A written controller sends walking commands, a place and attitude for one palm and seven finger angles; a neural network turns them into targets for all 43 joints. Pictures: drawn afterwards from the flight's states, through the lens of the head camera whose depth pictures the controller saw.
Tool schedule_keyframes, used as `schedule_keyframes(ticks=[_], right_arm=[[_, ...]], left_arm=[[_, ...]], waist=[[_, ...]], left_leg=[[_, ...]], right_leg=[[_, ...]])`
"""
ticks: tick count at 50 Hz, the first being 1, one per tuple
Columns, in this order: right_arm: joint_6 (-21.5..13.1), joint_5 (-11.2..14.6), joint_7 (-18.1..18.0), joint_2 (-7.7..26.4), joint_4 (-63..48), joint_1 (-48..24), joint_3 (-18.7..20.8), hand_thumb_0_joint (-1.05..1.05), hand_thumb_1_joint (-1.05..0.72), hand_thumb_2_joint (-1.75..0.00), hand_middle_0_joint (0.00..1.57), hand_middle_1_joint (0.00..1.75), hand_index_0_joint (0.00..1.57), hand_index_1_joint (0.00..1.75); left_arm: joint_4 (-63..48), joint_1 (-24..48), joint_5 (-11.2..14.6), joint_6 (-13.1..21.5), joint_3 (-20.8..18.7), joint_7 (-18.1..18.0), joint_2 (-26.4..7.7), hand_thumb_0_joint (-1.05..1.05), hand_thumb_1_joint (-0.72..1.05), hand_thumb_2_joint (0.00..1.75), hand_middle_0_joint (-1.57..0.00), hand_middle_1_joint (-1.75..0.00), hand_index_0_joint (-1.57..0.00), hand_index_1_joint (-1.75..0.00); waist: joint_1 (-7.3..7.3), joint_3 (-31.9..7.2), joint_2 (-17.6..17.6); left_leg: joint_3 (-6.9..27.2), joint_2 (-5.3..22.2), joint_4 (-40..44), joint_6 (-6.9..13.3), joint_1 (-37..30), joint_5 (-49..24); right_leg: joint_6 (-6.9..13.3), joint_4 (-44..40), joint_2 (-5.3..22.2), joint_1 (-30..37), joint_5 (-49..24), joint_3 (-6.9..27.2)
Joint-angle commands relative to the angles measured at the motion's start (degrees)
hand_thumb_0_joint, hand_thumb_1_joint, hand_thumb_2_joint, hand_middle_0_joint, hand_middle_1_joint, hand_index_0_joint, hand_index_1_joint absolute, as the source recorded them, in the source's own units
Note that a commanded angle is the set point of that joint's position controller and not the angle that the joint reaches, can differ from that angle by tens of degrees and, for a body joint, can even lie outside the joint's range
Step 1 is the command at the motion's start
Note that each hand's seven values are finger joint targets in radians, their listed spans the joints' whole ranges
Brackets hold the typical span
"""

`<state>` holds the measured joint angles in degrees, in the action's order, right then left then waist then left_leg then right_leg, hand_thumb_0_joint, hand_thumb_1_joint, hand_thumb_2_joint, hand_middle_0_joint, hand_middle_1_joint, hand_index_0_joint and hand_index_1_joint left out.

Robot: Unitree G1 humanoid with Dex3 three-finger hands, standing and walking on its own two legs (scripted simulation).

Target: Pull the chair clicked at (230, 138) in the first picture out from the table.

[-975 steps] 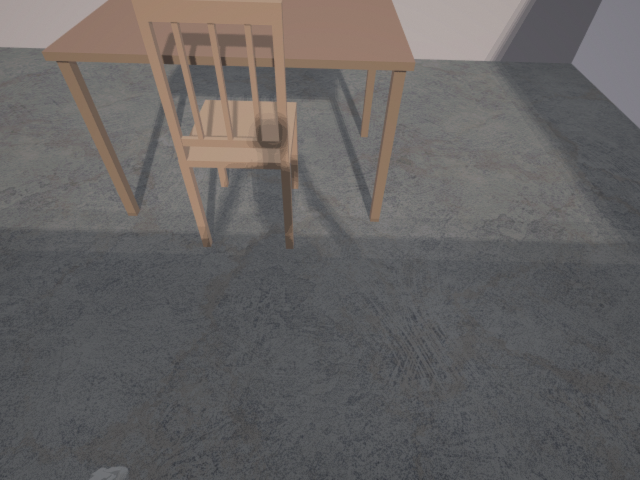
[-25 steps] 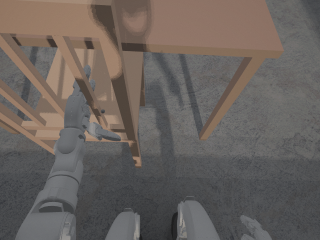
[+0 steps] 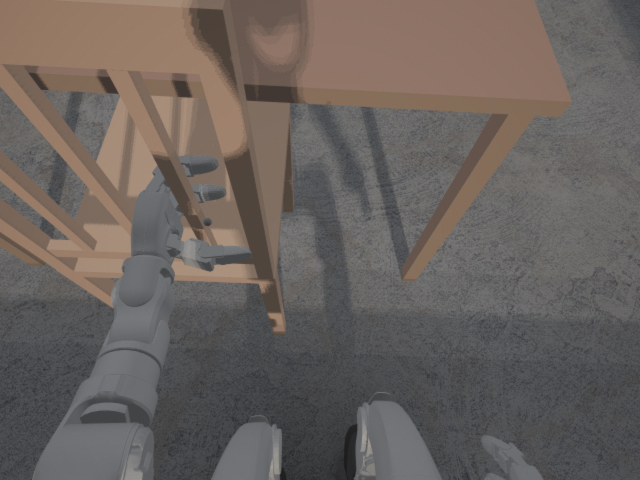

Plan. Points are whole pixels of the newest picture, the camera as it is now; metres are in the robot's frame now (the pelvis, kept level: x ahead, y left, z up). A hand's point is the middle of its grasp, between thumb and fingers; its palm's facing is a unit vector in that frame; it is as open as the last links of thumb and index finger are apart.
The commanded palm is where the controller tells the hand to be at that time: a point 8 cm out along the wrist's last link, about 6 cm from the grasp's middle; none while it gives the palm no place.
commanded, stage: hook a spindle and tug to test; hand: left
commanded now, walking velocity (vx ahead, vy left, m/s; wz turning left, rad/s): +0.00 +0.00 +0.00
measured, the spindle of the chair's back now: (99, 184) +0.46 +0.26 +0.05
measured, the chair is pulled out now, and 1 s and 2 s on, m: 0.00 0.05 0.14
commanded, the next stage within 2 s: step backward, pulling the chair out in 0.96 s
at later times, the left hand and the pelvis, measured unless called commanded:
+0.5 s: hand (211, 226) +0.42 +0.13 +0.02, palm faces -0.06 -1.00 -0.03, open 4.9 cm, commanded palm +0.39 +0.17 +0.02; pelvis +0.01 +0.00 +0.01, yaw +0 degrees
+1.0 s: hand (215, 262) +0.37 +0.12 +0.02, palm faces -0.08 -1.00 -0.05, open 4.9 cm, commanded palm +0.35 +0.18 +0.02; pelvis +0.01 +0.00 +0.00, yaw +0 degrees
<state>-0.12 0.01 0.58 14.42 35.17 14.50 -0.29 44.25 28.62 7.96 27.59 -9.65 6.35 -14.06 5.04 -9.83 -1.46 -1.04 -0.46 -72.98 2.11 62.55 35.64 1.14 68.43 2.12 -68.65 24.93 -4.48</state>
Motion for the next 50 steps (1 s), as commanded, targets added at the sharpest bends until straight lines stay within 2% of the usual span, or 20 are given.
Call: schedule_keyframes(ticks=[1,6,9,10,11,13,14,15,16,18,24,27,31,32,34,35,40,45,49,50], right_arm=[[-2.20,0.07,-0.86,8.62,-5.28,4.84,3.46,0.00,-0.90,-0.90,0.20,0.30,0.20,0.30],[-2.29,-0.11,-0.74,8.68,-5.00,5.20,3.57,0.00,-0.90,-0.90,0.20,0.30,0.20,0.30],[-2.22,-0.20,-0.57,8.56,-5.04,5.26,3.62,0.00,-0.90,-0.90,0.20,0.30,0.20,0.30],[-2.20,-0.24,-0.62,8.83,-5.11,5.35,3.79,0.00,-0.90,-0.90,0.20,0.30,0.20,0.30],[-2.11,-0.20,-0.46,8.55,-5.18,5.29,3.73,0.00,-0.90,-0.90,0.20,0.30,0.20,0.30],[-1.94,-0.20,-0.39,8.56,-5.15,5.36,3.89,0.00,-0.90,-0.90,0.20,0.30,0.20,0.30],[-1.83,-0.09,-0.33,8.56,-5.38,5.29,3.99,0.00,-0.90,-0.90,0.20,0.30,0.20,0.30],[-1.89,-0.20,-0.32,8.70,-5.52,5.15,3.93,0.00,-0.90,-0.90,0.20,0.30,0.20,0.30],[-1.78,-0.20,-0.16,8.49,-5.62,5.29,3.96,0.00,-0.90,-0.90,0.20,0.30,0.20,0.30],[-1.50,-0.05,-0.03,8.36,-5.94,5.03,3.98,0.00,-0.90,-0.90,0.20,0.30,0.20,0.30],[-1.42,0.13,0.21,7.99,-7.00,4.49,4.16,0.00,-0.90,-0.90,0.20,0.30,0.20,0.30],[-1.43,0.12,0.32,7.77,-7.21,4.03,4.12,0.00,-0.90,-0.90,0.20,0.30,0.20,0.30],[-1.55,0.03,0.30,7.56,-7.74,3.72,4.21,0.00,-0.90,-0.90,0.20,0.30,0.20,0.30],[-1.58,0.04,0.32,7.50,-7.82,3.43,4.20,0.00,-0.90,-0.90,0.20,0.30,0.20,0.30],[-1.57,0.10,0.35,7.29,-7.94,3.05,3.99,0.00,-0.90,-0.90,0.20,0.30,0.20,0.30],[-1.67,-0.02,0.18,7.51,-8.02,2.85,3.99,0.00,-0.90,-0.90,0.20,0.30,0.20,0.30],[-2.06,-0.08,0.12,7.08,-8.69,2.03,3.98,0.00,-0.90,-0.90,0.20,0.30,0.20,0.30],[-2.59,-0.01,-0.21,7.06,-8.93,0.73,3.71,0.00,-0.90,-0.90,0.20,0.30,0.20,0.30],[-3.18,-0.01,-0.64,6.99,-8.51,0.25,3.51,0.00,-0.90,-0.90,0.20,0.30,0.20,0.30],[-3.36,-0.03,-0.87,7.15,-8.27,0.13,3.53,0.00,-0.90,-0.90,0.20,0.30,0.20,0.30]], left_arm=[[-13.57,17.63,-0.24,4.89,0.95,1.78,-5.02,0.00,0.23,0.61,-0.50,-1.45,-0.50,-1.45],[-12.97,18.14,-0.45,5.26,1.06,1.53,-4.77,0.00,0.51,0.73,-0.50,-1.45,-0.50,-1.45],[-13.35,17.39,-0.25,5.26,1.10,1.44,-4.40,0.00,0.68,0.80,-0.50,-1.45,-0.50,-1.45],[-13.85,17.35,-0.52,5.40,0.45,1.33,-5.56,0.00,0.73,0.83,-0.50,-1.45,-0.50,-1.45],[-14.00,16.56,-0.60,5.31,1.57,1.40,-4.00,0.00,0.79,0.85,-0.50,-1.45,-0.50,-1.45],[-14.92,16.61,-0.43,5.12,1.77,1.30,-3.73,0.00,0.90,0.90,-0.50,-1.45,-0.50,-1.45],[-14.47,14.99,-0.49,4.89,1.88,1.25,-3.40,0.00,0.90,0.90,-0.50,-1.45,-0.50,-1.45],[-15.62,16.09,-0.40,4.98,2.27,1.21,-3.41,0.00,0.90,0.90,-0.50,-1.45,-0.50,-1.45],[-16.15,14.17,-0.36,4.86,2.04,1.18,-3.18,0.00,0.90,0.90,-0.50,-1.45,-0.50,-1.45],[-16.23,12.26,-0.33,4.42,3.79,1.32,-1.35,0.00,0.90,0.90,-0.50,-1.45,-0.50,-1.45],[-20.36,6.60,-0.07,4.32,3.89,0.84,-1.12,0.00,0.90,0.90,-0.50,-1.45,-0.50,-1.45],[-22.01,5.17,-0.39,4.36,4.31,0.30,-1.02,0.00,0.90,0.90,-0.50,-1.45,-0.50,-1.45],[-25.07,0.92,-0.20,4.55,4.15,-0.25,-1.01,0.00,0.90,0.90,-0.50,-1.45,-0.50,-1.45],[-26.18,0.36,-0.21,4.66,4.04,-0.33,-1.31,0.00,0.90,0.90,-0.50,-1.45,-0.50,-1.45],[-25.84,-0.88,-0.16,4.34,4.43,-0.40,-0.81,0.00,0.90,0.90,-0.50,-1.45,-0.50,-1.45],[-26.37,-0.47,-0.43,4.46,3.50,-0.67,-2.11,0.00,0.90,0.90,-0.50,-1.45,-0.50,-1.45],[-28.29,-4.50,-0.17,4.64,3.24,-0.92,-1.82,0.00,0.90,0.90,-0.50,-1.45,-0.50,-1.45],[-29.49,-4.82,0.08,4.64,2.59,-0.49,-2.78,0.00,0.90,0.90,-0.50,-1.45,-0.50,-1.45],[-28.80,-1.93,0.31,4.47,3.41,-0.10,-1.87,0.00,0.90,0.90,-0.50,-1.45,-0.50,-1.45],[-28.46,-0.75,0.37,4.53,2.23,-0.21,-3.26,0.00,0.90,0.90,-0.50,-1.45,-0.50,-1.45]], waist=[[1.60,-26.41,-1.34],[2.06,-25.49,-1.65],[1.78,-26.61,-2.04],[1.58,-27.20,-2.54],[1.38,-27.41,-3.53],[1.57,-27.61,-2.48],[1.44,-27.16,-2.02],[1.55,-27.54,-3.50],[0.87,-28.42,-3.75],[1.24,-27.61,-2.14],[0.19,-27.35,-0.60],[-0.21,-26.40,-2.24],[-0.48,-27.23,-0.60],[-0.76,-26.85,-1.54],[-0.56,-24.66,-0.79],[-0.71,-24.76,-1.02],[-1.44,-25.62,-0.45],[-1.53,-24.56,0.29],[-0.64,-23.58,0.80],[-0.55,-23.44,1.15]], left_leg=[[3.48,-0.01,10.84,-1.79,-10.08,-23.52],[3.56,0.16,10.47,-1.87,-10.71,-24.86],[3.31,0.14,10.36,-1.96,-11.28,-25.77],[3.66,0.18,10.24,-2.02,-11.81,-26.87],[3.76,0.27,10.40,-2.30,-13.04,-28.14],[3.93,0.50,10.36,-2.39,-13.50,-29.12],[3.89,0.53,10.44,-2.40,-13.60,-28.87],[4.11,0.53,10.45,-2.48,-14.34,-30.21],[4.13,0.62,10.57,-2.65,-15.09,-31.54],[4.15,0.80,10.62,-2.59,-15.10,-31.98],[3.98,0.85,11.26,-2.54,-14.81,-32.18],[4.16,0.92,11.37,-2.83,-15.53,-33.37],[4.03,1.01,11.15,-2.78,-15.86,-35.16],[4.02,1.00,11.32,-2.98,-15.92,-35.25],[3.62,0.76,11.48,-2.67,-14.31,-32.70],[3.64,0.63,11.24,-2.53,-13.74,-32.35],[3.18,0.31,10.97,-2.40,-13.31,-32.06],[2.67,-0.20,10.80,-2.03,-10.49,-27.47],[2.52,-0.44,10.30,-1.85,-9.20,-24.31],[2.36,-0.51,9.92,-1.65,-8.22,-23.39]], right_leg=[[0.59,-6.56,-1.42,23.62,-15.10,3.26],[0.60,-6.27,-1.49,22.18,-15.50,3.01],[0.55,-6.30,-1.44,22.89,-16.39,3.10],[0.71,-5.80,-1.45,22.55,-16.75,2.95],[0.70,-5.70,-1.43,21.87,-16.99,2.79],[0.61,-5.69,-1.46,22.26,-17.62,2.60],[0.58,-5.95,-1.54,21.96,-17.25,2.61],[0.74,-5.64,-1.48,21.37,-17.65,2.41],[0.75,-5.49,-1.54,22.07,-18.27,2.34],[0.60,-5.83,-1.56,22.14,-18.56,2.27],[0.57,-6.14,-1.55,24.25,-19.54,2.27],[0.69,-5.83,-1.48,23.14,-19.21,2.11],[0.61,-5.80,-1.48,24.56,-21.05,2.28],[0.64,-5.77,-1.36,24.55,-21.04,2.33],[0.58,-6.21,-1.41,24.83,-20.38,2.38],[0.70,-5.79,-1.41,24.77,-20.32,2.47],[0.69,-5.62,-1.26,26.37,-21.40,2.83],[0.70,-5.73,-1.08,27.36,-19.95,3.41],[0.42,-5.89,-1.02,26.47,-18.05,3.62],[0.43,-6.00,-0.97,26.56,-17.60,3.92]])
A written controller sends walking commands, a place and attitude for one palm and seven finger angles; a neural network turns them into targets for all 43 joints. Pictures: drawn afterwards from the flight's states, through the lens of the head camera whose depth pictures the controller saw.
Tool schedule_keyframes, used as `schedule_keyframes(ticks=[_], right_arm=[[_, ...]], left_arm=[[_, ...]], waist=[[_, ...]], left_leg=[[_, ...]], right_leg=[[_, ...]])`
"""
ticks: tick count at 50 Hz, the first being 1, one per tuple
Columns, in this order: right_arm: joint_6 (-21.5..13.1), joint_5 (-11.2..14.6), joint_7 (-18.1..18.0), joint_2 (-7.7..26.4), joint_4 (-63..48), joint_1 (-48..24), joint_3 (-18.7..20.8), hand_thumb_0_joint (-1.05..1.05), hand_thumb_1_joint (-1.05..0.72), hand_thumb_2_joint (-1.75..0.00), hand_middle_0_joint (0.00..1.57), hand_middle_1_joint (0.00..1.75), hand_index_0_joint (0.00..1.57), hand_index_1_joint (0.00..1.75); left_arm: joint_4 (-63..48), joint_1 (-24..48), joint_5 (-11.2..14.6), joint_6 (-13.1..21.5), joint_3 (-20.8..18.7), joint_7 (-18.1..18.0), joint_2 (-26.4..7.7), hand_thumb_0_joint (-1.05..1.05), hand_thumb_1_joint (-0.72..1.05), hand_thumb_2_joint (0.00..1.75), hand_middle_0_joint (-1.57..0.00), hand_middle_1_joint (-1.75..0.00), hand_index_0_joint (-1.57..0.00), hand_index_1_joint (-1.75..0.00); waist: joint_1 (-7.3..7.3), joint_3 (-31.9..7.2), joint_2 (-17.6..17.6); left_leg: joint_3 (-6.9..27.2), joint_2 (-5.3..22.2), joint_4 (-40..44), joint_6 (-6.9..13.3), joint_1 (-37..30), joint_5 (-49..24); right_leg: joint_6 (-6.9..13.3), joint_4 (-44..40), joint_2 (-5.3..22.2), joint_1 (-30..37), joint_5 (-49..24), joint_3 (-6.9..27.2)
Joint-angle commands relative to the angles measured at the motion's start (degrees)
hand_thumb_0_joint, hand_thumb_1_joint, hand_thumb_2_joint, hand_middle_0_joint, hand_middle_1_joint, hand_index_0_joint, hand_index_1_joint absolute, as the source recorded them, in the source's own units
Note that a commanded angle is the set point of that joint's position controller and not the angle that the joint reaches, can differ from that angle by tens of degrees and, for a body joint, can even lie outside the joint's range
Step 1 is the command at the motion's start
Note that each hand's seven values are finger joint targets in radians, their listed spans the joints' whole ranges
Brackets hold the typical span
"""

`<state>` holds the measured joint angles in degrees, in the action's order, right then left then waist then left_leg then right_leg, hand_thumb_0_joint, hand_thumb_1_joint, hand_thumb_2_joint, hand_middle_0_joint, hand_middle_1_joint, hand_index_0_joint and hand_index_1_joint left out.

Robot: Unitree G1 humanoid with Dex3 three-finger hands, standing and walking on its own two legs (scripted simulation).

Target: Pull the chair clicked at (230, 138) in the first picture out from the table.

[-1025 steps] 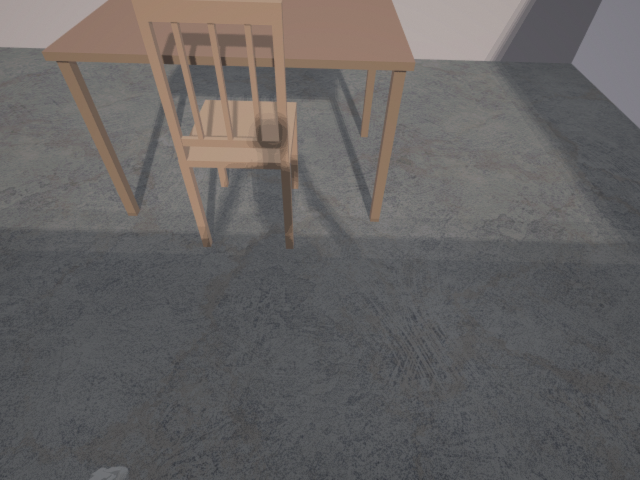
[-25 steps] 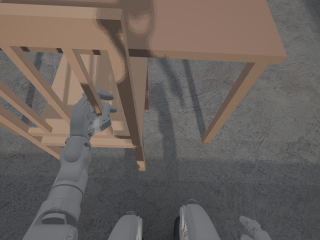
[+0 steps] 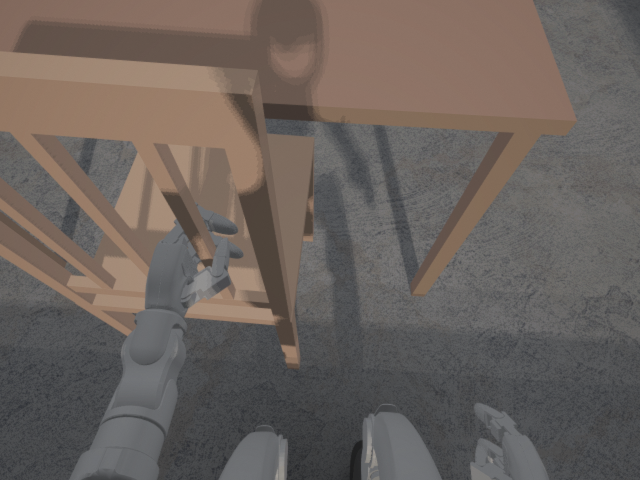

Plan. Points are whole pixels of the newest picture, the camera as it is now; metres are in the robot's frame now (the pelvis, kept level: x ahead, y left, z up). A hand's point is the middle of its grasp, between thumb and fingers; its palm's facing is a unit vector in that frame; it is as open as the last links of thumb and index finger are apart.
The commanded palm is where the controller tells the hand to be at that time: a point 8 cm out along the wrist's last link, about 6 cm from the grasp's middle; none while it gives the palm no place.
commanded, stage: step backward, pulling the chair out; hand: left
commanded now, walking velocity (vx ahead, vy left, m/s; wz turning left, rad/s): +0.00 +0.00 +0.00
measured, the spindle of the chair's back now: (120, 233) +0.40 +0.25 +0.05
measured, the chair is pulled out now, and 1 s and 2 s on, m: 0.05 0.14 0.19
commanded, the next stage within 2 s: none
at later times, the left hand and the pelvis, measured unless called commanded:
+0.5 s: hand (218, 281) +0.34 +0.13 +0.03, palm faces -0.07 -0.99 -0.13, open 4.9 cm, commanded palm +0.32 +0.18 +0.03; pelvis +0.00 +0.02 +0.09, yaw -3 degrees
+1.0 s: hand (237, 339) +0.27 +0.10 +0.03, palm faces -0.10 -0.98 -0.15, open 4.9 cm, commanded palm +0.27 +0.15 +0.04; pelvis -0.04 +0.01 +0.10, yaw -3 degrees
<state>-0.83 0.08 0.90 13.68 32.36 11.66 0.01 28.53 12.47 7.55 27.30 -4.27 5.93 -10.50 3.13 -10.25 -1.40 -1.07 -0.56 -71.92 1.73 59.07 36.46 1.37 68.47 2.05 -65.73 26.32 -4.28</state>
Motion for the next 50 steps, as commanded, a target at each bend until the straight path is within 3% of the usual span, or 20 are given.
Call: schedule_keyframes(ticks=[1,2,3,4,5,6,7,8,11,13,17,22,24,28,31,34,39,43,48,50], right_arm=[[-2.84,-0.16,-1.27,7.89,-5.29,2.99,3.10,0.00,-0.90,-0.90,0.20,0.30,0.20,0.30],[-2.93,-0.06,-1.40,7.95,-5.17,2.80,3.13,0.00,-0.90,-0.90,0.20,0.30,0.20,0.30],[-3.20,-0.19,-1.52,7.91,-4.69,2.72,2.93,0.00,-0.90,-0.90,0.20,0.30,0.20,0.30],[1.07,2.17,-3.73,6.53,-10.04,6.42,3.57,0.00,-0.90,-0.90,0.20,0.30,0.20,0.30],[1.72,2.47,-5.33,6.01,-12.19,7.48,3.47,0.00,-0.90,-0.90,0.20,0.30,0.20,0.30],[1.97,2.75,-6.17,6.49,-11.68,7.15,3.46,0.00,-0.90,-0.90,0.20,0.30,0.20,0.30],[2.78,2.97,-6.71,5.96,-10.96,5.13,2.73,0.00,-0.90,-0.90,0.20,0.30,0.20,0.30],[3.88,3.27,-6.99,5.77,-10.20,4.62,2.46,0.00,-0.90,-0.90,0.20,0.30,0.20,0.30],[5.56,3.64,-8.28,6.47,-7.68,4.67,1.60,0.00,-0.90,-0.90,0.20,0.30,0.20,0.30],[5.96,3.58,-9.03,7.01,-6.11,4.98,1.35,0.00,-0.90,-0.90,0.20,0.30,0.20,0.30],[5.81,3.00,-9.78,7.68,-3.12,5.96,1.65,0.00,-0.90,-0.90,0.20,0.30,0.20,0.30],[6.34,1.94,-8.84,7.57,-1.95,5.47,2.65,0.00,-0.90,-0.90,0.20,0.30,0.20,0.30],[6.29,1.66,-8.34,7.23,-2.44,4.25,2.78,0.00,-0.90,-0.90,0.20,0.30,0.20,0.30],[6.34,1.68,-8.06,7.29,-3.60,3.00,2.80,0.00,-0.90,-0.90,0.20,0.30,0.20,0.30],[6.31,2.10,-8.68,7.20,-3.31,3.23,2.97,0.00,-0.90,-0.90,0.20,0.30,0.20,0.30],[5.73,2.28,-9.12,6.84,-1.89,4.74,3.10,0.00,-0.90,-0.90,0.20,0.30,0.20,0.30],[5.30,2.51,-9.35,6.52,-0.42,4.96,2.89,0.00,-0.90,-0.90,0.20,0.30,0.20,0.30],[5.21,2.84,-9.24,6.71,0.25,4.59,2.64,0.00,-0.90,-0.90,0.20,0.30,0.20,0.30],[4.66,3.18,-9.50,7.30,-0.01,3.49,2.11,0.00,-0.90,-0.90,0.20,0.30,0.20,0.30],[4.32,3.14,-9.80,7.61,-0.39,2.49,1.82,0.00,-0.90,-0.90,0.20,0.30,0.20,0.30]], left_arm=[[-12.56,15.48,0.76,4.83,-3.58,0.31,-7.04,0.00,0.90,0.90,-0.50,-1.45,-0.50,-1.45],[-11.39,16.04,0.83,4.69,-3.86,0.41,-7.28,0.00,0.90,0.90,-0.50,-1.45,-0.50,-1.45],[-10.85,20.31,0.76,4.76,-1.22,0.55,-5.03,0.00,0.90,0.90,-0.50,-1.45,-0.50,-1.45],[-24.07,24.33,-4.37,-0.99,-6.24,-5.26,-19.86,0.00,0.90,0.90,-0.50,-1.45,-0.50,-1.45],[-26.30,23.15,-4.30,-4.14,-5.21,-7.91,-17.57,0.00,0.90,0.90,-0.50,-1.45,-0.50,-1.45],[-24.06,18.23,-4.08,-6.40,-4.18,-8.95,-15.54,0.00,0.90,0.90,-0.50,-1.45,-0.50,-1.45],[-19.50,13.19,-4.60,-8.80,-2.26,-9.44,-12.60,0.00,0.90,0.90,-0.50,-1.45,-0.50,-1.45],[-15.09,9.01,-4.92,-11.00,-1.39,-9.87,-11.50,0.00,0.90,0.90,-0.50,-1.45,-0.50,-1.45],[-5.18,9.97,-5.26,-14.20,1.18,-11.03,-8.77,0.00,0.90,0.90,-0.50,-1.45,-0.50,-1.45],[-0.43,14.04,-5.44,-14.62,2.64,-11.58,-7.88,0.00,0.90,0.90,-0.50,-1.45,-0.50,-1.45],[6.97,19.79,-5.76,-13.65,4.32,-11.49,-6.46,0.00,0.90,0.90,-0.50,-1.45,-0.50,-1.45],[11.66,18.86,-6.33,-12.30,4.39,-10.69,-5.18,0.00,0.90,0.90,-0.50,-1.45,-0.50,-1.45],[11.32,17.35,-6.09,-11.60,4.13,-10.40,-4.68,0.00,0.90,0.90,-0.50,-1.45,-0.50,-1.45],[10.14,13.17,-5.78,-10.94,2.82,-10.37,-5.21,0.00,0.90,0.90,-0.50,-1.45,-0.50,-1.45],[9.84,13.51,-5.49,-10.97,2.48,-10.70,-6.10,0.00,0.90,0.90,-0.50,-1.45,-0.50,-1.45],[10.70,14.62,-5.43,-10.74,3.25,-11.11,-6.01,0.00,0.90,0.90,-0.50,-1.45,-0.50,-1.45],[12.83,16.06,-5.88,-10.00,3.35,-11.81,-6.95,0.00,0.90,0.90,-0.50,-1.45,-0.50,-1.45],[15.19,16.96,-6.18,-9.78,4.56,-12.28,-6.20,0.00,0.90,0.90,-0.50,-1.45,-0.50,-1.45],[15.66,18.57,-6.43,-9.40,6.47,-12.56,-4.65,0.00,0.90,0.90,-0.50,-1.45,-0.50,-1.45],[15.25,19.84,-6.34,-9.48,7.21,-12.61,-3.85,0.00,0.90,0.90,-0.50,-1.45,-0.50,-1.45]], waist=[[0.95,-23.60,0.23],[1.29,-22.76,0.85],[2.78,-22.01,1.14],[-1.08,-35.54,1.29],[0.21,-33.17,-0.78],[0.04,-31.00,0.24],[0.23,-27.89,-1.87],[0.17,-24.44,0.29],[0.91,-15.00,6.38],[0.87,-10.90,4.13],[0.20,-8.02,-4.79],[-0.57,-7.94,-8.50],[-1.18,-6.69,-9.36],[-1.73,-4.70,-4.72],[-1.19,-5.54,0.37],[-0.43,-7.60,2.69],[-0.34,-8.78,4.94],[-0.47,-6.83,6.67],[-1.02,-3.94,2.02],[-1.32,-2.48,-2.26]], left_leg=[[2.46,-0.54,8.93,-1.38,-4.93,-23.99],[2.31,-0.58,8.68,-1.32,-4.25,-22.92],[2.50,-0.62,8.26,-1.22,-3.61,-21.50],[-0.19,0.11,20.31,-0.16,-20.12,-19.67],[-1.41,-0.59,22.17,0.05,-22.41,-19.77],[-1.05,-0.53,23.27,-0.07,-22.40,-20.67],[-0.03,0.12,24.70,-0.29,-21.93,-22.28],[-0.06,0.49,24.66,-0.20,-20.56,-19.58],[1.04,2.28,30.09,-0.32,-22.28,-18.11],[2.25,4.13,34.29,-0.25,-26.41,-21.52],[5.45,9.08,38.80,-0.33,-36.00,-41.56],[6.87,13.05,40.69,-0.47,-43.64,-56.25],[6.97,14.06,42.07,0.12,-43.18,-54.27],[5.80,13.82,42.22,0.08,-38.73,-47.76],[4.09,11.06,40.69,-1.41,-35.90,-37.42],[2.39,7.93,38.84,-2.27,-37.82,-28.84],[1.31,5.14,38.61,-1.89,-39.24,-20.31],[1.53,4.23,40.88,-1.26,-39.44,-15.06],[3.53,7.23,47.00,0.21,-38.81,-16.61],[4.95,9.86,50.07,1.06,-36.51,-18.15]], right_leg=[[0.27,-5.80,-0.93,23.61,-18.72,3.75],[0.12,-5.99,-0.88,22.94,-17.81,3.78],[-0.01,-5.98,-0.77,21.64,-16.68,3.74],[0.24,-20.27,3.89,46.95,-14.39,12.39],[0.21,-23.44,3.93,51.05,-20.96,12.18],[0.34,-23.16,4.42,51.04,-26.92,11.30],[0.59,-22.31,4.97,48.35,-29.42,10.58],[0.10,-23.97,5.95,47.86,-26.69,11.77],[0.17,-27.20,7.76,48.29,-30.31,10.33],[-0.32,-28.45,7.72,46.84,-33.80,9.74],[-1.18,-28.50,4.60,44.68,-36.41,7.21],[-0.78,-27.38,2.30,44.74,-25.61,6.16],[-0.53,-26.77,1.85,45.78,-21.21,6.09],[-0.01,-27.92,2.71,51.00,-29.58,7.52],[1.10,-29.31,5.43,53.23,-41.59,11.52],[2.18,-32.61,8.31,51.69,-43.15,14.86],[1.84,-38.95,10.49,51.47,-34.80,17.05],[1.15,-44.47,10.90,50.39,-23.47,16.73],[-0.88,-42.83,6.12,49.18,-15.28,11.20],[-1.29,-37.65,3.78,49.64,-14.92,8.60]])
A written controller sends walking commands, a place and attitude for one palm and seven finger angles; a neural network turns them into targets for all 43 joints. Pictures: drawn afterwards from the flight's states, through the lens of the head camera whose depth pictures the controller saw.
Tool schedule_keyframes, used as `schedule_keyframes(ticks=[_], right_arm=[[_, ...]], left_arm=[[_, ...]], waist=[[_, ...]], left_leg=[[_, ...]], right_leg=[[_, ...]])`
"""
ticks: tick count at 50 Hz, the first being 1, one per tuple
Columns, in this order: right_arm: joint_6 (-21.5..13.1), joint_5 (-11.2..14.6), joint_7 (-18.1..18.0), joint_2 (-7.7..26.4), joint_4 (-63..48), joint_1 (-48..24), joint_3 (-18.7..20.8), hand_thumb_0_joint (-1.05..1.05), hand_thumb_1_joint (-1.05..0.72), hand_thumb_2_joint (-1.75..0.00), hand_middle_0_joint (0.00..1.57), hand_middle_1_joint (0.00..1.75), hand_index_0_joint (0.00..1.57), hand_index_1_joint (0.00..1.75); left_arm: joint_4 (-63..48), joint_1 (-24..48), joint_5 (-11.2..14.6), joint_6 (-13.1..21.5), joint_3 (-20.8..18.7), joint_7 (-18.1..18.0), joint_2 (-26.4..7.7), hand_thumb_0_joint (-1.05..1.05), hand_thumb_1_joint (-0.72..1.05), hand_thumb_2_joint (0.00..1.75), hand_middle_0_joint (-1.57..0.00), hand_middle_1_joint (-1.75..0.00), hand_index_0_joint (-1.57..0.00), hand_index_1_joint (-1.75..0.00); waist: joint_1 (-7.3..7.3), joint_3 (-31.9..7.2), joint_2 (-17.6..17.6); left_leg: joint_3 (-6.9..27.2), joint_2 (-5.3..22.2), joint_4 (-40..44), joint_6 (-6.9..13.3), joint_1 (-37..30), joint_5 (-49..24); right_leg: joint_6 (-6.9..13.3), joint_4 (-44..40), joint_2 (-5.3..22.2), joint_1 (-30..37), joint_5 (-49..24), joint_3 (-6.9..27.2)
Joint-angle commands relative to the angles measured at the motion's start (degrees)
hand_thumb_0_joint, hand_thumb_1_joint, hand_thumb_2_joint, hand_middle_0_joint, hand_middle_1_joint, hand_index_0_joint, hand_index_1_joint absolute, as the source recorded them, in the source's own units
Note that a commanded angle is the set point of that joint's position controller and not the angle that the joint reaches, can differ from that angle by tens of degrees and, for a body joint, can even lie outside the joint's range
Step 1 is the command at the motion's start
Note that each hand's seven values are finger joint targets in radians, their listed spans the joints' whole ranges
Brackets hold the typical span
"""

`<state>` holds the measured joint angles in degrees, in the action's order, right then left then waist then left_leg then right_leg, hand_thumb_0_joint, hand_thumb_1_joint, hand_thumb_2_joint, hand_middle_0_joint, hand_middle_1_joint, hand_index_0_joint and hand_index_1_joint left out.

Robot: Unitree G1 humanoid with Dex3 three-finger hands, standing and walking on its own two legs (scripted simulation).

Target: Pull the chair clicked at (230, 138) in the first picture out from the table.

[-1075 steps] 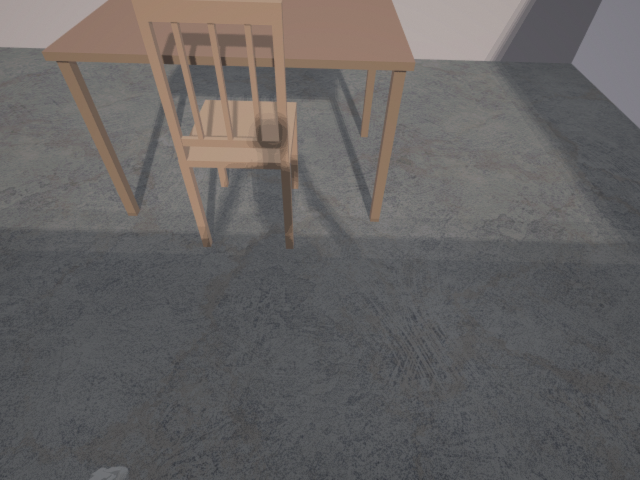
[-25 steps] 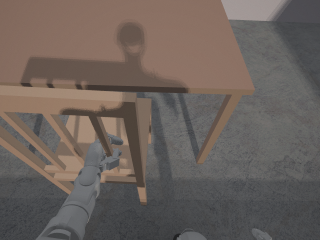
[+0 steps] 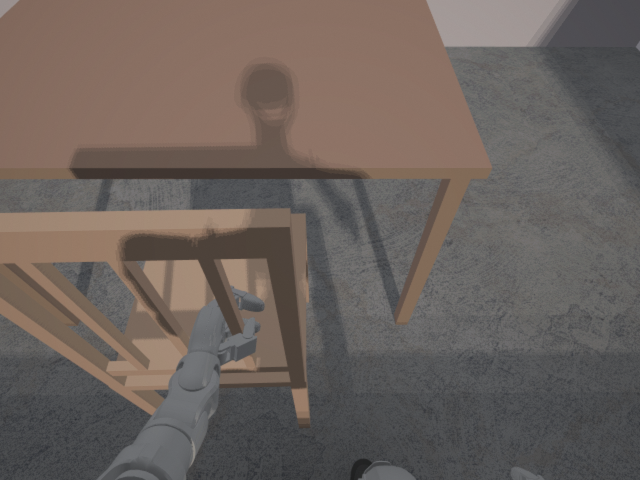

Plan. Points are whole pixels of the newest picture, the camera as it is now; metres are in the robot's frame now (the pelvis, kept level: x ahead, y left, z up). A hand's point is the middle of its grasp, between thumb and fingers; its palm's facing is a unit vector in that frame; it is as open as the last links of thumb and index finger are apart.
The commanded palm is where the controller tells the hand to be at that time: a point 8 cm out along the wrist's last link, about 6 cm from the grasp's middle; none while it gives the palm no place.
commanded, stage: step backward, pulling the chair out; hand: left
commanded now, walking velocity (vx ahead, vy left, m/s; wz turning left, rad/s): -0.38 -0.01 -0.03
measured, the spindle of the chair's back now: (167, 322) +0.33 +0.23 -0.05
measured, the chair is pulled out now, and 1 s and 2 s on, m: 0.14 0.19 0.37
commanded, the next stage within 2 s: none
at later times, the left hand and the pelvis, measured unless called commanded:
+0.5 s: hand (248, 355) +0.29 +0.11 -0.06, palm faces -0.08 -0.98 -0.17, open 4.9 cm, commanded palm +0.27 +0.16 -0.06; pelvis -0.03 +0.01 -0.01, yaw +1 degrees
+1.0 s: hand (239, 378) +0.26 +0.11 -0.06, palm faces -0.10 -0.98 -0.17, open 4.9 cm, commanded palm +0.25 +0.17 -0.06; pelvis -0.06 +0.02 +0.00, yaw +0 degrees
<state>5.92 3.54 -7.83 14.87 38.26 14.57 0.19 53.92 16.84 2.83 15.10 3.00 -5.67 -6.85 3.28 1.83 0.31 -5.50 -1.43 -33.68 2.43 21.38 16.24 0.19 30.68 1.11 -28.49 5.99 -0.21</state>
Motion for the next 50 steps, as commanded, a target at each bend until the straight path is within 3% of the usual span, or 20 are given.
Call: schedule_keyframes(ticks=[1,3,7,11,13,15,17,20,23,24,26,29,33,37,39,41,44,46,47,50], right_arm=[[-2.48,-0.22,-1.13,6.24,-6.60,-0.79,1.42,0.00,-0.90,-0.90,0.20,0.30,0.20,0.30],[-2.65,-0.40,-1.15,5.94,-7.16,-1.61,1.32,0.00,-0.90,-0.90,0.20,0.30,0.20,0.30],[-3.18,-0.95,-1.22,5.98,-6.50,-0.70,1.61,0.00,-0.90,-0.90,0.20,0.30,0.20,0.30],[-3.72,-0.98,-0.87,5.75,-6.06,0.50,1.95,0.00,-0.90,-0.90,0.20,0.30,0.20,0.30],[-4.15,-1.37,0.12,5.54,-4.95,2.84,2.66,0.00,-0.90,-0.90,0.20,0.30,0.20,0.30],[-4.81,-1.45,1.26,5.85,-4.22,3.29,3.35,0.00,-0.90,-0.90,0.20,0.30,0.20,0.30],[-5.34,-1.17,2.08,5.55,-3.56,2.65,2.79,0.00,-0.90,-0.90,0.20,0.30,0.20,0.30],[-5.41,-1.49,1.93,5.49,-2.90,2.12,1.69,0.00,-0.90,-0.90,0.20,0.30,0.20,0.30],[-4.92,-1.76,0.48,6.85,-5.15,-0.04,2.03,0.00,-0.90,-0.90,0.20,0.30,0.20,0.30],[-4.70,-1.55,0.32,6.18,-6.29,-0.70,2.14,0.00,-0.90,-0.90,0.20,0.30,0.20,0.30],[-4.45,-1.56,0.55,5.12,-7.97,-2.13,1.81,0.00,-0.90,-0.90,0.20,0.30,0.20,0.30],[-4.61,-2.07,0.14,5.28,-6.92,-1.88,2.18,0.00,-0.90,-0.90,0.20,0.30,0.20,0.30],[-5.04,-2.44,0.04,5.44,-4.63,0.83,3.35,0.00,-0.90,-0.90,0.20,0.30,0.20,0.30],[-5.18,-2.56,0.64,4.30,-2.37,3.55,3.48,0.00,-0.90,-0.90,0.20,0.30,0.20,0.30],[-5.23,-2.22,1.17,4.20,-2.70,2.15,3.30,0.00,-0.90,-0.90,0.20,0.30,0.20,0.30],[-5.33,-2.36,1.46,4.42,-2.50,1.91,2.61,0.00,-0.90,-0.90,0.20,0.30,0.20,0.30],[-4.70,-2.26,1.16,4.55,-3.23,1.47,1.77,0.00,-0.90,-0.90,0.20,0.30,0.20,0.30],[-3.91,-2.38,0.11,6.58,-5.06,-0.27,2.10,0.00,-0.90,-0.90,0.20,0.30,0.20,0.30],[-3.65,-2.16,-0.16,6.03,-6.77,-2.39,1.98,0.00,-0.90,-0.90,0.20,0.30,0.20,0.30],[-3.31,-2.40,-0.12,5.17,-8.44,-5.32,1.66,0.00,-0.90,-0.90,0.20,0.30,0.20,0.30]], left_arm=[[-10.22,15.75,-1.66,2.63,0.18,-1.08,-6.97,0.00,0.90,0.90,-0.50,-1.45,-0.50,-1.45],[-11.13,16.86,-1.53,2.44,0.76,-0.98,-5.89,0.00,0.90,0.90,-0.50,-1.45,-0.50,-1.45],[-11.14,17.88,-1.54,1.97,0.30,-0.91,-6.09,0.00,0.90,0.90,-0.50,-1.45,-0.50,-1.45],[-9.45,16.62,-1.82,1.79,-0.72,-1.00,-7.16,0.00,0.90,0.90,-0.50,-1.45,-0.50,-1.45],[-7.92,15.69,-1.92,1.96,-1.50,-1.02,-7.86,0.00,0.90,0.90,-0.50,-1.45,-0.50,-1.45],[-7.07,15.15,-2.09,2.03,-2.10,-1.17,-8.41,0.00,0.90,0.90,-0.50,-1.45,-0.50,-1.45],[-6.74,15.00,-2.43,1.57,-1.89,-0.75,-7.39,0.00,0.90,0.90,-0.50,-1.45,-0.50,-1.45],[-8.32,13.86,-2.29,1.85,-1.45,-0.52,-7.27,0.00,0.90,0.90,-0.50,-1.45,-0.50,-1.45],[-12.48,11.83,-2.06,1.74,-0.42,-0.23,-5.85,0.00,0.90,0.90,-0.50,-1.45,-0.50,-1.45],[-13.34,11.29,-2.13,1.16,0.11,-0.20,-4.69,0.00,0.90,0.90,-0.50,-1.45,-0.50,-1.45],[-18.31,13.26,-2.21,1.20,1.55,0.10,-3.54,0.00,0.90,0.90,-0.50,-1.45,-0.50,-1.45],[-19.01,14.80,-2.62,0.91,1.23,0.00,-3.76,0.00,0.90,0.90,-0.50,-1.45,-0.50,-1.45],[-16.34,13.61,-2.94,0.87,-0.30,0.05,-5.79,0.00,0.90,0.90,-0.50,-1.45,-0.50,-1.45],[-11.15,12.35,-2.99,1.04,-2.26,-0.01,-8.23,0.00,0.90,0.90,-0.50,-1.45,-0.50,-1.45],[-10.51,13.88,-3.22,0.83,-2.96,-0.28,-9.11,0.00,0.90,0.90,-0.50,-1.45,-0.50,-1.45],[-10.09,13.28,-3.62,0.63,-2.77,-0.28,-8.23,0.00,0.90,0.90,-0.50,-1.45,-0.50,-1.45],[-11.88,11.78,-3.24,0.59,-1.49,0.38,-6.46,0.00,0.90,0.90,-0.50,-1.45,-0.50,-1.45],[-15.00,10.57,-2.57,0.48,-0.09,0.48,-5.17,0.00,0.90,0.90,-0.50,-1.45,-0.50,-1.45],[-17.83,11.68,-2.64,0.58,0.22,0.37,-5.10,0.00,0.90,0.90,-0.50,-1.45,-0.50,-1.45],[-21.01,14.41,-2.81,-0.11,1.10,0.16,-3.94,0.00,0.90,0.90,-0.50,-1.45,-0.50,-1.45]], waist=[[-1.82,-13.62,-6.39],[-2.25,-12.15,-7.90],[-2.36,-11.90,-2.55],[-2.21,-8.71,6.27],[-1.66,-10.68,13.73],[-1.59,-14.49,15.30],[-1.31,-18.27,14.14],[0.13,-19.85,6.15],[-1.76,-15.01,-7.39],[-2.81,-15.73,-5.57],[-2.51,-15.35,-6.41],[-2.09,-13.03,-5.43],[-1.18,-14.80,-0.10],[-0.76,-15.79,10.73],[-1.90,-17.75,12.80],[-1.45,-19.37,11.16],[-0.17,-20.69,8.88],[-0.90,-17.13,-3.37],[-1.92,-16.14,-9.35],[-3.07,-10.02,-12.33]], left_leg=[[10.17,12.18,13.08,0.88,3.43,2.01],[11.05,14.08,13.58,1.60,6.73,1.76],[9.88,13.54,9.69,1.36,8.76,0.78],[7.64,7.22,2.50,0.16,12.61,19.37],[6.31,2.47,-7.12,-1.38,3.64,18.15],[6.13,-0.05,-16.06,-2.46,-0.10,15.23],[8.08,1.22,-15.62,-2.44,-0.07,15.08],[6.15,1.86,0.73,-2.59,-5.29,7.59],[14.65,11.82,12.91,1.56,4.02,0.73],[13.26,13.72,10.45,1.93,5.97,-5.76],[11.86,14.96,12.08,1.75,8.40,-2.84],[10.25,15.28,8.22,0.49,7.67,-8.97],[6.93,11.22,2.34,-2.23,4.37,-6.10],[4.07,2.58,-6.61,-3.25,-0.48,14.15],[5.07,1.20,-13.83,-3.09,-0.71,16.55],[6.54,1.97,-10.97,-2.83,-1.04,15.18],[4.64,2.89,4.88,-2.40,-5.62,7.18],[12.28,10.12,14.14,0.60,-1.63,1.39],[12.71,13.86,14.06,1.83,3.37,-3.73],[12.92,18.14,15.16,3.53,13.91,-0.66]], right_leg=[[-0.02,3.99,3.78,13.00,5.73,3.44],[0.44,9.38,3.03,13.41,6.03,3.02],[1.04,10.45,4.27,14.49,1.75,5.55],[3.63,0.86,9.10,9.19,15.11,14.72],[5.37,-14.36,14.06,2.49,25.01,22.17],[7.51,-19.59,18.51,5.63,20.81,25.70],[7.94,-15.82,19.29,11.84,9.73,22.06],[3.85,-9.43,14.13,13.39,1.13,12.18],[-0.86,5.20,3.97,16.14,-0.05,2.43],[-0.94,8.23,3.00,19.79,-3.12,1.40],[-0.47,11.99,3.03,19.98,0.59,1.77],[0.34,13.01,3.85,17.61,-6.38,3.05],[1.93,8.56,7.31,15.85,-15.94,7.53],[4.32,-10.04,14.88,10.09,-0.57,17.53],[5.43,-15.09,17.31,12.21,5.22,18.94],[5.71,-13.19,17.10,15.70,0.12,16.25],[2.11,-8.85,12.48,16.69,-3.00,8.72],[-1.10,-0.02,4.92,16.28,-2.97,2.50],[-1.23,8.09,3.32,18.41,-1.77,0.29],[-0.16,17.70,1.86,19.55,7.46,0.43]])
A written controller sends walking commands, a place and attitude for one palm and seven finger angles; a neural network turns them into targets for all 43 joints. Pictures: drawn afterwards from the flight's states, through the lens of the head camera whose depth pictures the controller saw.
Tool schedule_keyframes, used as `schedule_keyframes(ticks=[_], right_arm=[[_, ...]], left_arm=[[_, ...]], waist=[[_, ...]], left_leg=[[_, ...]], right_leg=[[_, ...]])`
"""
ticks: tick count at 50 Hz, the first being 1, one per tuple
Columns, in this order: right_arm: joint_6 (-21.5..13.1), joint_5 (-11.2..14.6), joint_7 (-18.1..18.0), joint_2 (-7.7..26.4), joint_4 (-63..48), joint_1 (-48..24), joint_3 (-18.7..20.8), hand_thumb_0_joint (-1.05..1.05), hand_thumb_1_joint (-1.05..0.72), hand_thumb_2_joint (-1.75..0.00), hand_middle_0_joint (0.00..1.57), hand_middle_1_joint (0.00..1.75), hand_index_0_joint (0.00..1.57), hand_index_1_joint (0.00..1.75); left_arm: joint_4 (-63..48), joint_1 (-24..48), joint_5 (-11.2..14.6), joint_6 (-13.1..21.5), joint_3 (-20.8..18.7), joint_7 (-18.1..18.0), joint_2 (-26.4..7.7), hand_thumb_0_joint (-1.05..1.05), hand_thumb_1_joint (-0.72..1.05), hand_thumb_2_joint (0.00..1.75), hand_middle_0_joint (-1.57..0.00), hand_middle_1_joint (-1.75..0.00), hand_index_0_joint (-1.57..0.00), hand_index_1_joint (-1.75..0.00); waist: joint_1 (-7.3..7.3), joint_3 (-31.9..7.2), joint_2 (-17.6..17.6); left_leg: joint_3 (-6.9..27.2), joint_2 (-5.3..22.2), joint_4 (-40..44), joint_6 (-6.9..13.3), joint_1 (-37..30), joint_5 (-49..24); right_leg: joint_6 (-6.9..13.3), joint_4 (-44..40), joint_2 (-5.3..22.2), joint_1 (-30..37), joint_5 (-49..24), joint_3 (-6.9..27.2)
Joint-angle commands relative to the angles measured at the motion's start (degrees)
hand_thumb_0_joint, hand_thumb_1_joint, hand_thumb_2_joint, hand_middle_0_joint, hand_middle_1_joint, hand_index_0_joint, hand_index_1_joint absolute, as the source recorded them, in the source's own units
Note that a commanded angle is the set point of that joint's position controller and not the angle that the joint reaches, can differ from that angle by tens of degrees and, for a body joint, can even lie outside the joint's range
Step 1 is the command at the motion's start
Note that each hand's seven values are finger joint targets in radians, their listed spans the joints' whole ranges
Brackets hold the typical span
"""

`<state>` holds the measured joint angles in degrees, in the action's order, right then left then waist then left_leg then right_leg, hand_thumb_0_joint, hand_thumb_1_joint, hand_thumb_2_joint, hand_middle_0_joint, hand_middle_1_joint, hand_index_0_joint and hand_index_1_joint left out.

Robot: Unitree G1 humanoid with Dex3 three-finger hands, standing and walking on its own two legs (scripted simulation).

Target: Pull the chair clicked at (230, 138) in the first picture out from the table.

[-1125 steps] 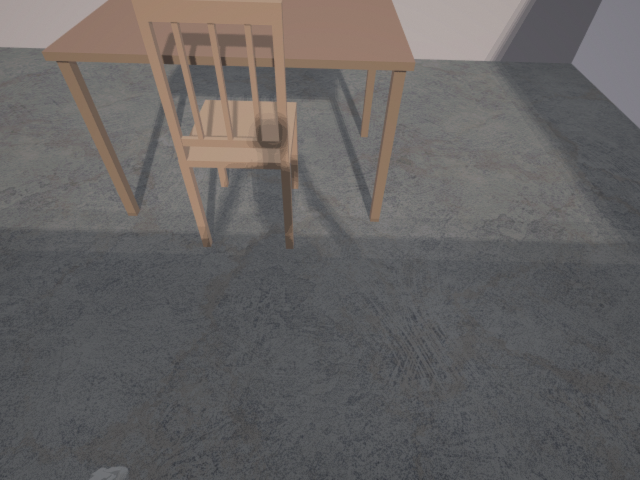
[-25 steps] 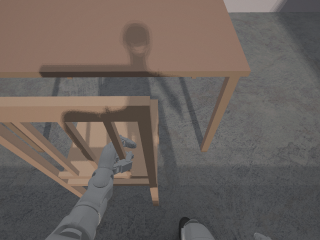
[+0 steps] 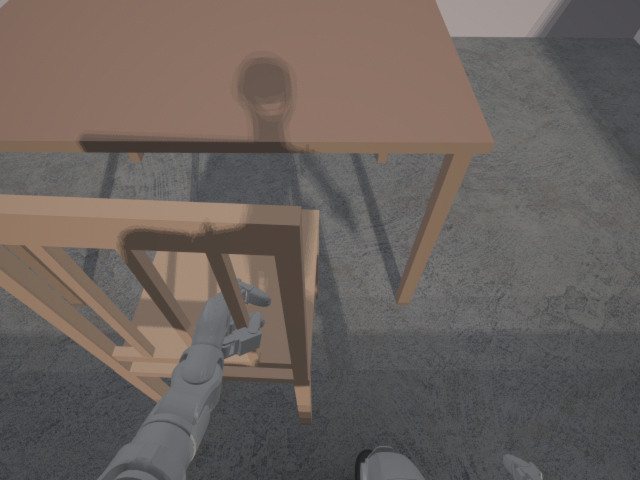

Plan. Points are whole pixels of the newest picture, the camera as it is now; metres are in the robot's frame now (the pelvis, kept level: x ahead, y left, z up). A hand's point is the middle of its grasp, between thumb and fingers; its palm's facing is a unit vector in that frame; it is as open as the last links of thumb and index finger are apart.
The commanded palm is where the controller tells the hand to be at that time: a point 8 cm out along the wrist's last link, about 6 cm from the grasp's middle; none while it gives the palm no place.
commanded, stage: step backward, pulling the chair out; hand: left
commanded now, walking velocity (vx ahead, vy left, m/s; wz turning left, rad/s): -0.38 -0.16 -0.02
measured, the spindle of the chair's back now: (173, 312) +0.34 +0.21 -0.05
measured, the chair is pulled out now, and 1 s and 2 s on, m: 0.19 0.37 0.63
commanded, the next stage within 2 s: stop walking, hand still on the chair in 1.96 s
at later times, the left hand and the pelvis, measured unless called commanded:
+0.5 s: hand (246, 385) +0.24 +0.10 -0.06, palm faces -0.13 -0.98 -0.16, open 4.9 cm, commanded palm +0.24 +0.15 -0.06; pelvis -0.07 +0.01 +0.00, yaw -2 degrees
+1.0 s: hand out of the picture +0.13 +0.07 -0.06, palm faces -0.15 -0.97 -0.19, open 5.0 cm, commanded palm +0.13 +0.13 -0.06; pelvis -0.17 -0.01 +0.01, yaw -4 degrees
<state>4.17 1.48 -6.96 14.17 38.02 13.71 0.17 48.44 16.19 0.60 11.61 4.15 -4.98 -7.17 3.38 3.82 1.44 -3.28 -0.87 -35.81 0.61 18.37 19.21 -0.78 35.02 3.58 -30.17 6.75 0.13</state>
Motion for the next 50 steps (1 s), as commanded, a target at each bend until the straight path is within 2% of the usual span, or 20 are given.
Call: schedule_keyframes(ticks=[1,5,10,14,16,18,20,22,23,25,27,30,35,37,38,40,41,43,47,50], right_arm=[[-1.84,-0.51,-0.85,5.40,-7.11,-3.04,1.84,0.00,-0.90,-0.90,0.20,0.30,0.20,0.30],[-3.30,-1.47,-0.21,6.65,-2.34,2.77,3.48,0.00,-0.90,-0.90,0.20,0.30,0.20,0.30],[-2.41,-0.78,-0.52,6.25,-2.83,1.56,3.61,0.00,-0.90,-0.90,0.20,0.30,0.20,0.30],[-1.16,-0.36,-0.26,4.92,-4.77,-0.40,2.90,0.00,-0.90,-0.90,0.20,0.30,0.20,0.30],[-0.89,-0.06,0.00,5.05,-5.56,-1.45,2.51,0.00,-0.90,-0.90,0.20,0.30,0.20,0.30],[-1.04,-0.10,0.13,4.96,-5.50,-1.20,1.74,0.00,-0.90,-0.90,0.20,0.30,0.20,0.30],[-0.81,-0.22,-0.35,5.84,-5.39,-0.98,1.25,0.00,-0.90,-0.90,0.20,0.30,0.20,0.30],[-0.58,-0.41,-1.20,7.30,-7.53,-4.00,1.58,0.00,-0.90,-0.90,0.20,0.30,0.20,0.30],[-0.62,-0.67,-0.83,5.90,-8.31,-5.95,1.72,0.00,-0.90,-0.90,0.20,0.30,0.20,0.30],[-0.87,-0.83,-0.45,5.30,-8.37,-6.56,1.53,0.00,-0.90,-0.90,0.20,0.30,0.20,0.30],[-1.68,-1.43,-0.24,5.23,-5.57,-3.87,1.77,0.00,-0.90,-0.90,0.20,0.30,0.20,0.30],[-3.89,-1.56,0.21,6.98,-1.95,0.39,2.88,0.00,-0.90,-0.90,0.20,0.30,0.20,0.30],[-4.62,-2.02,1.60,7.11,-0.19,1.14,3.12,0.00,-0.90,-0.90,0.20,0.30,0.20,0.30],[-4.16,-1.39,1.88,6.38,-1.78,-1.13,3.07,0.00,-0.90,-0.90,0.20,0.30,0.20,0.30],[-3.79,-0.87,1.74,6.23,-2.71,-1.25,3.57,0.00,-0.90,-0.90,0.20,0.30,0.20,0.30],[-3.56,0.34,0.85,5.12,-5.12,-2.91,3.43,0.00,-0.90,-0.90,0.20,0.30,0.20,0.30],[-3.58,0.31,0.72,4.94,-5.58,-5.91,2.77,0.00,-0.90,-0.90,0.20,0.30,0.20,0.30],[-3.94,-0.59,0.64,3.98,-5.70,-8.62,1.46,0.00,-0.90,-0.90,0.20,0.30,0.20,0.30],[-4.07,-0.67,-0.59,4.66,-3.37,-6.08,0.44,0.00,-0.90,-0.90,0.20,0.30,0.20,0.30],[-3.83,-0.47,-1.86,6.31,-2.20,-3.02,1.09,0.00,-0.90,-0.90,0.20,0.30,0.20,0.30]], left_arm=[[-13.94,15.11,-0.55,3.03,0.53,-0.65,-2.46,0.00,0.90,0.90,-0.50,-1.45,-0.50,-1.45],[-8.84,17.93,-1.96,4.62,0.14,-0.76,-4.55,0.00,0.90,0.90,-0.50,-1.45,-0.50,-1.45],[-5.68,13.20,-0.65,5.35,-2.15,-0.68,-7.09,0.00,0.90,0.90,-0.50,-1.45,-0.50,-1.45],[-6.05,10.17,-0.24,4.79,-3.85,-0.97,-8.87,0.00,0.90,0.90,-0.50,-1.45,-0.50,-1.45],[-6.25,8.39,-0.06,3.65,-4.10,-1.25,-8.81,0.00,0.90,0.90,-0.50,-1.45,-0.50,-1.45],[-7.36,8.01,-0.34,2.86,-3.57,-1.06,-7.50,0.00,0.90,0.90,-0.50,-1.45,-0.50,-1.45],[-9.22,8.10,0.05,2.35,-2.49,-0.89,-6.89,0.00,0.90,0.90,-0.50,-1.45,-0.50,-1.45],[-13.16,10.36,0.27,2.86,-0.33,-0.79,-4.93,0.00,0.90,0.90,-0.50,-1.45,-0.50,-1.45],[-13.84,11.36,0.39,2.65,0.03,-0.81,-3.98,0.00,0.90,0.90,-0.50,-1.45,-0.50,-1.45],[-14.44,14.97,0.62,2.19,0.83,-1.19,-3.24,0.00,0.90,0.90,-0.50,-1.45,-0.50,-1.45],[-12.12,17.21,0.45,2.18,1.40,-1.38,-2.47,0.00,0.90,0.90,-0.50,-1.45,-0.50,-1.45],[-7.33,17.89,-0.05,2.99,0.70,-1.58,-3.43,0.00,0.90,0.90,-0.50,-1.45,-0.50,-1.45],[-4.56,13.68,-1.41,5.02,-1.13,-0.72,-5.09,0.00,0.90,0.90,-0.50,-1.45,-0.50,-1.45],[-5.55,9.71,-1.11,5.33,-3.33,-0.27,-7.17,0.00,0.90,0.90,-0.50,-1.45,-0.50,-1.45],[-5.70,8.11,-0.93,5.21,-4.28,-0.24,-8.27,0.00,0.90,0.90,-0.50,-1.45,-0.50,-1.45],[-5.89,5.64,0.70,4.93,-5.79,-0.38,-11.07,0.00,0.90,0.90,-0.50,-1.45,-0.50,-1.45],[-7.63,7.01,0.36,4.77,-5.35,-0.36,-10.76,0.00,0.90,0.90,-0.50,-1.45,-0.50,-1.45],[-10.06,7.36,-0.31,4.23,-5.84,-0.71,-10.74,0.00,0.90,0.90,-0.50,-1.45,-0.50,-1.45],[-8.38,7.33,-0.65,2.26,-5.26,-1.40,-9.30,0.00,0.90,0.90,-0.50,-1.45,-0.50,-1.45],[-7.03,10.43,0.11,1.26,-1.66,-1.39,-6.78,0.00,0.90,0.90,-0.50,-1.45,-0.50,-1.45]], waist=[[-3.03,-9.95,-9.62],[0.20,-18.53,-0.33],[-0.24,-23.92,-2.11],[-1.66,-22.72,6.71],[-2.52,-21.13,7.34],[-1.41,-21.01,8.93],[-0.21,-20.53,5.41],[-1.16,-15.51,-12.60],[-2.49,-14.78,-15.74],[-2.64,-12.31,-14.65],[-2.31,-10.02,-11.02],[-1.44,-14.09,-8.07],[-0.98,-20.10,-15.95],[-1.91,-21.00,-10.61],[-1.51,-21.57,-3.39],[-1.75,-20.81,11.90],[-2.91,-18.84,10.80],[-3.68,-15.98,4.19],[-2.22,-16.85,6.24],[-0.74,-15.54,7.81]], left_leg=[[10.52,17.54,14.14,5.08,12.31,-11.22],[6.52,14.04,2.64,-0.43,-7.89,-38.96],[3.30,9.45,2.40,-2.06,-4.02,-20.36],[2.42,3.23,-4.50,-2.29,1.32,8.28],[4.16,2.66,-6.92,-2.03,2.42,10.94],[5.15,3.23,-2.39,-1.58,0.66,7.31],[5.43,5.29,10.01,-0.55,-4.03,-2.27],[16.11,16.26,19.09,4.71,4.70,-8.49],[17.01,20.08,20.93,6.29,8.16,-7.18],[18.45,22.46,23.23,8.23,12.02,3.48],[16.22,21.78,16.65,8.23,3.49,-12.04],[15.04,21.20,10.88,6.96,-13.78,-29.16],[12.18,18.63,5.62,5.35,-22.23,-44.27],[9.52,16.20,3.26,3.76,-15.92,-38.31],[5.48,13.49,1.70,1.53,-12.85,-31.59],[1.81,6.16,-5.68,-2.02,-2.02,-6.48],[4.07,3.77,-11.48,-2.08,3.28,3.94],[7.80,3.12,-16.55,-2.33,7.58,6.46],[8.09,3.16,-4.17,-2.65,5.30,2.83],[7.30,5.41,8.96,-1.68,-1.85,-10.10]], right_leg=[[1.20,9.94,-0.40,17.49,5.61,0.32],[2.17,-1.00,3.13,16.20,-29.34,3.10],[3.86,-2.65,7.72,20.95,-31.01,7.78],[5.63,-13.98,13.53,20.64,-15.58,14.04],[7.06,-16.70,15.00,19.09,-8.54,14.35],[6.14,-15.70,13.12,19.22,-8.42,10.56],[2.60,-12.01,7.78,16.67,-4.98,4.44],[-0.48,4.14,-1.39,15.94,4.86,-1.12],[0.57,11.39,-2.30,16.96,12.37,-0.63],[1.39,21.31,-2.78,14.74,16.77,1.22],[1.61,15.36,-1.57,9.39,19.32,1.48],[0.98,2.38,-2.23,5.61,19.03,-0.58],[0.82,-9.33,-2.49,9.59,8.27,-1.22],[0.70,-12.76,-0.94,16.26,-4.04,-0.63],[0.79,-12.55,0.59,18.41,-11.16,0.50],[4.90,-11.03,10.55,22.48,-25.84,8.79],[7.05,-11.89,14.45,21.12,-27.38,11.70],[9.27,-12.23,17.01,20.00,-23.29,12.05],[6.76,-7.95,13.44,25.67,-30.53,6.41],[4.22,-5.74,10.25,23.57,-27.11,3.83]])
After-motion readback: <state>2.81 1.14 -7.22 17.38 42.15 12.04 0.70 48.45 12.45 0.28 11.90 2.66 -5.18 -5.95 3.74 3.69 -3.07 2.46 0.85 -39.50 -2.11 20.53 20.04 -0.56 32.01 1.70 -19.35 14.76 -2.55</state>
